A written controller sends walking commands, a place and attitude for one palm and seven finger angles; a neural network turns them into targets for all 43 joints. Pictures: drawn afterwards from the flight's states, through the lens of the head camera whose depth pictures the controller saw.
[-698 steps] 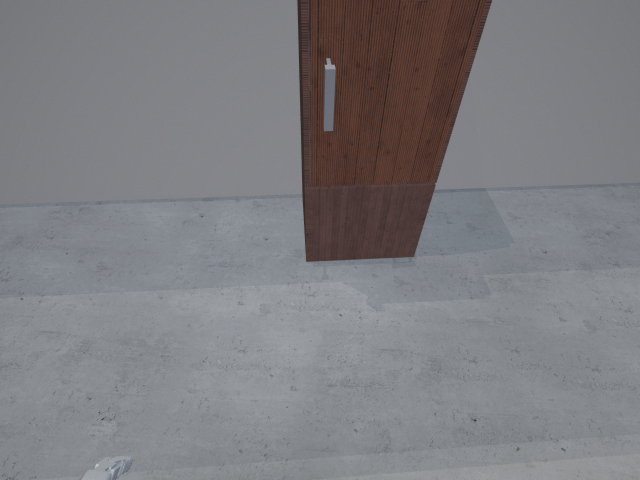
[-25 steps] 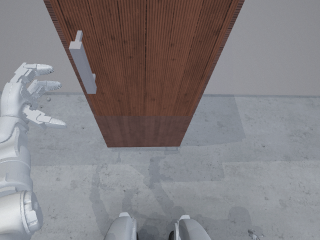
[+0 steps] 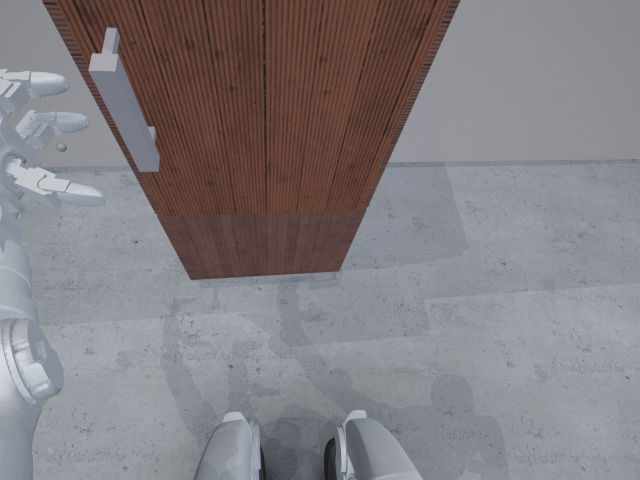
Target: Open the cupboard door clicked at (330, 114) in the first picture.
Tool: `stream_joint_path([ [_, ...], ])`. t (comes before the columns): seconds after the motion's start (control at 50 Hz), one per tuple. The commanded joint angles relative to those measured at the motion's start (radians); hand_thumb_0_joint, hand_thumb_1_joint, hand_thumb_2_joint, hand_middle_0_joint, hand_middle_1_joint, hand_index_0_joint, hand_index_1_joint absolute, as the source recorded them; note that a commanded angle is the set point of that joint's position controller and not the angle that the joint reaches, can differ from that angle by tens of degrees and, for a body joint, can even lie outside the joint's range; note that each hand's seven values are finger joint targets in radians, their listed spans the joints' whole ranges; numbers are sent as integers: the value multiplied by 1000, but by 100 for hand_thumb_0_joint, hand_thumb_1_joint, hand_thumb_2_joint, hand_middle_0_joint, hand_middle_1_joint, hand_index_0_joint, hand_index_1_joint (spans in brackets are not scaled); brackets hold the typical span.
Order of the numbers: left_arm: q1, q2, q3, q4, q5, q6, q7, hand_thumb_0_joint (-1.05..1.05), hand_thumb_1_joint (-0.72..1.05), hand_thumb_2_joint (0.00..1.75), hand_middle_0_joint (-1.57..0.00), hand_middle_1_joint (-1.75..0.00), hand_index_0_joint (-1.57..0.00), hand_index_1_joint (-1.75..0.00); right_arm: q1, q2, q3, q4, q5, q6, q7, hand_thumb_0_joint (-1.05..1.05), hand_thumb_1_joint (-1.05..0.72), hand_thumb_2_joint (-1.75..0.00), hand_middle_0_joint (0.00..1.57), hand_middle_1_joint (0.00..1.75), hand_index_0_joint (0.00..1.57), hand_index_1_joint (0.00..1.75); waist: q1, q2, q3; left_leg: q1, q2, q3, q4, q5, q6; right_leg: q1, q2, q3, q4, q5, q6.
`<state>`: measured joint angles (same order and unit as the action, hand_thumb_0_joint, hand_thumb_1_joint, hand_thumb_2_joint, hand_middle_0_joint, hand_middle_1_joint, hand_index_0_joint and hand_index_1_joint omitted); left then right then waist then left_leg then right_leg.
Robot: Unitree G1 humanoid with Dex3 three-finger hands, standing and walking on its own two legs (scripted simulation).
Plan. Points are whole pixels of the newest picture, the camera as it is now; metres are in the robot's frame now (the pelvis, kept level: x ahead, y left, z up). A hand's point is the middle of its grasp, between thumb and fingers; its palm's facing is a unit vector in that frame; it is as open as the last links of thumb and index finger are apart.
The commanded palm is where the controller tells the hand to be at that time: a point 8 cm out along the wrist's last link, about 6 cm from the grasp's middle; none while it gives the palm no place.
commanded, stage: move the hooked fingers beside the handle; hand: left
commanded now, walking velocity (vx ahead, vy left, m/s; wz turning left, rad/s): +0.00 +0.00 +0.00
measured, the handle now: (132, 107) +0.55 +0.21 +0.06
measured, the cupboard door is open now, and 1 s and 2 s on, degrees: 0 0 0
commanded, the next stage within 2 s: slide the fingers in behind the handle in 0.88 s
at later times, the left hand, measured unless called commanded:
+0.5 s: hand (60, 135) +0.50 +0.27 +0.07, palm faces +0.05 -1.00 -0.01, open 14.0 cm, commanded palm +0.48 +0.31 +0.06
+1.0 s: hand (79, 137) +0.50 +0.26 +0.06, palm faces +0.05 -1.00 -0.01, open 14.0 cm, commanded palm +0.48 +0.30 +0.06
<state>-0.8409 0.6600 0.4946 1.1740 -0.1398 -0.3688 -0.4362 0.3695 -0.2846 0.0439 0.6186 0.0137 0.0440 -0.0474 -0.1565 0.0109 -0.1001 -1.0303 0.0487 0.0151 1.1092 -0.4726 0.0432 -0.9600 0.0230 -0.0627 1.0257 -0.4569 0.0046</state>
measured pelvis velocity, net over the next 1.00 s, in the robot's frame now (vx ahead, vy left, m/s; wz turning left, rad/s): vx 0.00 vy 0.00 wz -0.01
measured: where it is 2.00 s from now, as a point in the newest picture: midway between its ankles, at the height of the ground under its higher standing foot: outside the picture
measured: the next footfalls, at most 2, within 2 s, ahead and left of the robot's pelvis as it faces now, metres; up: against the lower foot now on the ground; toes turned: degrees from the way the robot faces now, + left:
none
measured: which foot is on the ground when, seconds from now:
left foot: down 0.00-1.00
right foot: down 0.00-1.00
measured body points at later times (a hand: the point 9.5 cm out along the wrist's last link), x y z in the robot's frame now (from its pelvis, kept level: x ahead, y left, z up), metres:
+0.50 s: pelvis +0.00 +0.00 +0.00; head +0.15 +0.04 +0.42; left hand +0.49 +0.33 +0.08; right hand +0.01 -0.27 -0.10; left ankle +0.02 +0.09 -0.66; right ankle +0.01 -0.13 -0.66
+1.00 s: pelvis +0.00 +0.00 +0.00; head +0.15 +0.03 +0.42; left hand +0.50 +0.31 +0.07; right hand +0.02 -0.27 -0.11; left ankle +0.02 +0.09 -0.66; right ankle +0.01 -0.13 -0.66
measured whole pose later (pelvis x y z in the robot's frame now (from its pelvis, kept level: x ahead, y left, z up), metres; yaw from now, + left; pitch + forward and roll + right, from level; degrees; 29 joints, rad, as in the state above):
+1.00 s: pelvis +0.00 +0.00 +0.00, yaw +0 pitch +24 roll -5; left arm -0.89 0.67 0.50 1.19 -0.10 -0.37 -0.39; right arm 0.36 -0.28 0.06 0.60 0.00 0.08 -0.03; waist -0.18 0.02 -0.10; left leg -1.07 0.05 0.01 1.13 -0.48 0.04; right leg -1.00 0.03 -0.07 1.04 -0.46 0.00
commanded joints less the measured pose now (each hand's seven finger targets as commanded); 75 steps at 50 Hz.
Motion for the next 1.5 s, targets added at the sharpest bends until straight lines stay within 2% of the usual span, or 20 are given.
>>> stream_joint_path([
  [0.0, -452, 332, 41, -197, -6, -80, 16, 0, -50, 30, -30, -120, -30, -120, 165, -202, -66, -49, -10, -10, -11, 0, -90, -90, 20, 30, 20, 30, -20, 164, -467, 423, -2, -92, -99, 379, -11, 68, 29, 24, -94, 235, -21],
  [0.04, -483, 385, 67, -197, 6, -88, 21, 0, -50, 30, -30, -120, -30, -120, 175, -209, -63, -49, -13, -7, -12, 0, -90, -90, 20, 30, 20, 30, -20, 188, -488, 434, 1, -99, -95, 396, -14, 64, 31, 23, -86, 238, -23],
  [0.06, -502, 349, 30, -197, 11, -88, 19, 0, -50, 30, -30, -120, -30, -120, 172, -205, -61, -47, -13, -7, -9, 0, -90, -90, 20, 30, 20, 30, -31, 217, -494, 452, 1, -102, -92, 393, -16, 37, 30, 21, -86, 227, -24],
  [0.14, -372, 392, 85, -161, 5, -63, 0, 0, -50, 30, -30, -120, -30, -120, 188, -213, -63, -62, -17, 3, -4, 0, -90, -90, 20, 30, 20, 30, 7, 200, -554, 457, 2, -95, -89, 473, -17, 99, 32, 18, -77, 295, -25],
  [0.18, -349, 363, 62, -164, 0, -43, -15, 0, -50, 30, -30, -120, -30, -120, 188, -206, -61, -72, -12, 14, 0, 0, -90, -90, 20, 30, 20, 30, 11, 197, -542, 447, 1, -89, -90, 485, -16, 106, 32, 17, -79, 314, -22],
  [0.22, -374, 324, 36, -174, -5, -38, -18, 0, -50, 30, -30, -120, -30, -120, 188, -201, -61, -75, -12, 18, 3, 0, -90, -90, 20, 30, 20, 30, -3, 186, -500, 439, 3, -90, -90, 462, -12, 77, 36, 12, -82, 295, -22],
  [0.34, -447, 355, 76, -288, -13, -97, 21, 0, -50, 30, -30, -120, -30, -120, 193, -204, -71, -59, -16, 18, 4, 0, -90, -90, 20, 30, 20, 30, -8, 209, -556, 520, 10, -110, -96, 476, -21, 54, 44, 9, -85, 270, -25],
  [0.42, -438, 291, 24, -238, -5, -85, 26, 0, -50, 30, -30, -120, -30, -120, 191, -198, -68, -46, -15, 19, 8, 0, -90, -90, 20, 30, 20, 30, -17, 223, -491, 521, 8, -112, -110, 449, -23, 31, 42, 3, -97, 239, -29],
  [0.5, -372, 297, 16, -168, 6, -42, 16, 0, -50, 30, -30, -120, -30, -120, 185, -201, -65, -59, -11, 28, 5, 0, -90, -90, 20, 30, 20, 30, -11, 179, -440, 453, 3, -99, -119, 401, -16, 53, 38, 6, -107, 236, -25],
  [0.66, -438, 304, 38, -246, -11, -103, 38, 0, -50, 30, -30, -120, -30, -120, 173, -201, -69, -59, -15, 22, 5, 0, -90, -90, 20, 30, 20, 30, -13, 193, -486, 504, 8, -114, -109, 432, -26, 31, 39, 4, -92, 232, -29],
  [0.72, -473, 244, -13, -233, -1, -103, 45, 0, -50, 30, -30, -120, -30, -120, 174, -194, -67, -49, -17, 19, 6, 0, -90, -90, 20, 30, 20, 30, -31, 222, -467, 531, 10, -126, -113, 427, -29, -13, 38, -1, -90, 212, -31],
  [0.82, -417, 268, 8, -211, 3, -78, 45, 0, -50, 30, -30, -120, -30, -120, 180, -198, -67, -56, -17, 24, 6, 0, -90, -90, 20, 30, 20, 30, -10, 199, -515, 512, 4, -114, -101, 459, -23, 39, 35, 5, -86, 250, -30],
  [0.86, -434, 267, -3, -195, 7, -66, 45, 0, -50, 30, -30, -120, -30, -120, 176, -197, -64, -53, -14, 29, 5, 0, -90, -90, 20, 30, 20, 30, -23, 181, -492, 484, 5, -108, -99, 435, -21, 35, 34, 6, -90, 250, -24],
  [0.96, -430, 387, 86, -222, 14, -80, 59, 0, -50, 30, -30, -120, -30, -120, 178, -201, -64, -67, -17, 23, 1, 0, -90, -90, 20, 30, 20, 30, -2, 174, -531, 434, -2, -92, -89, 445, -13, 118, 36, 23, -82, 298, -23],
  [1.02, -431, 287, 14, -240, 8, -97, 48, 0, -50, 30, -30, -120, -30, -120, 177, -185, -61, -64, -17, 24, 10, 0, -90, -90, 20, 30, 20, 30, -15, 209, -527, 473, 1, -92, -84, 473, -16, 86, 39, 18, -79, 305, -25],
  [1.1, -382, 239, -5, -207, -11, -72, 32, 0, -50, 30, -30, -120, -30, -120, 179, -189, -68, -57, -11, 30, 12, 0, -90, -90, 20, 30, 20, 30, -20, 162, -505, 450, -1, -86, -89, 448, -12, 99, 41, 18, -96, 308, -20],
  [1.22, -419, 248, 1, -252, -12, -67, 47, 0, -50, 30, -30, -120, -30, -120, 180, -182, -69, -58, -11, 27, 9, 0, -90, -90, 20, 30, 20, 30, -13, 188, -493, 440, -5, -76, -91, 433, -8, 110, 38, 25, -96, 314, -23],
  [1.28, -389, 269, 37, -311, -14, -101, 72, 0, -50, 30, -30, -120, -30, -120, 179, -180, -73, -61, -16, 25, 15, 0, -90, -90, 20, 30, 20, 30, 6, 186, -561, 485, -3, -82, -91, 489, -14, 137, 41, 24, -90, 342, -22],
  [1.34, -388, 198, -10, -269, -12, -106, 81, 0, -50, 30, -30, -120, -30, -120, 171, -173, -72, -52, -14, 24, 21, 0, -90, -90, 20, 30, 20, 30, -9, 188, -508, 475, -3, -80, -95, 456, -16, 106, 42, 20, -95, 315, -22],
  [1.48, -388, 214, -7, -219, 0, -79, 100, 0, -50, 30, -30, -120, -30, -120, 164, -182, -69, -61, -12, 27, 15, 0, -90, -90, 20, 30, 20, 30, -13, 131, -449, 405, -9, -74, -109, 364, -10, 118, 37, 26, -108, 266, -21],
])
